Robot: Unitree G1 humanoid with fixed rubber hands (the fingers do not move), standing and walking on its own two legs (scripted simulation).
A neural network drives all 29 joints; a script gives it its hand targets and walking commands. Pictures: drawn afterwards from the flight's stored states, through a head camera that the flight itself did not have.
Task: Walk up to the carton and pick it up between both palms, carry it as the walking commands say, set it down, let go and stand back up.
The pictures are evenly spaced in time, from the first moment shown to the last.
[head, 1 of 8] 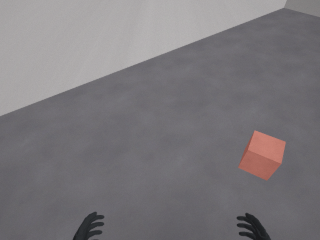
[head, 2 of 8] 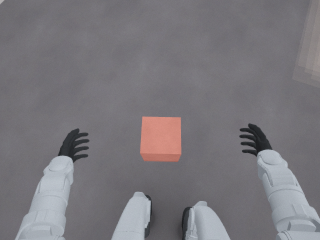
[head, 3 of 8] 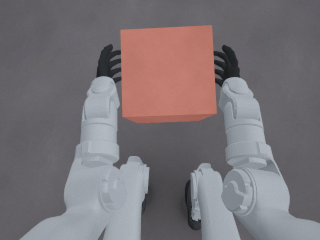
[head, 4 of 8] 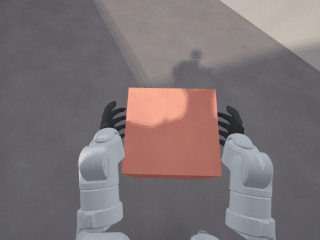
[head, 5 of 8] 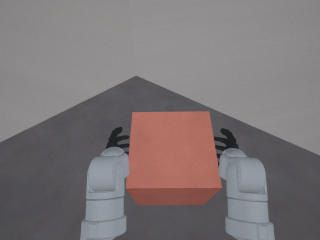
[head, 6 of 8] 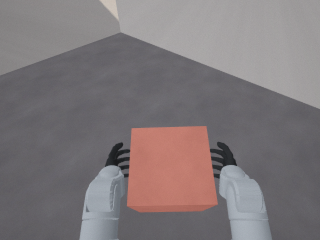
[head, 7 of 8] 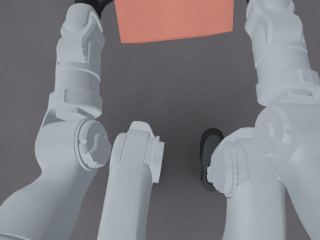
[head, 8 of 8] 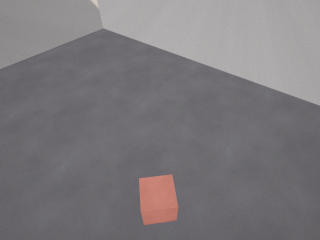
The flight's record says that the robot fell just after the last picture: no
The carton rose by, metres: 0.71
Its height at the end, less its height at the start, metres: +0.00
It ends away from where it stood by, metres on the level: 0.67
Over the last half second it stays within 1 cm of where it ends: yes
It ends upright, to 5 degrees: yes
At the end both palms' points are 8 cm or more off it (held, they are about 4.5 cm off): yes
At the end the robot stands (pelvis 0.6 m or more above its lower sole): yes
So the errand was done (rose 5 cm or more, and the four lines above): yes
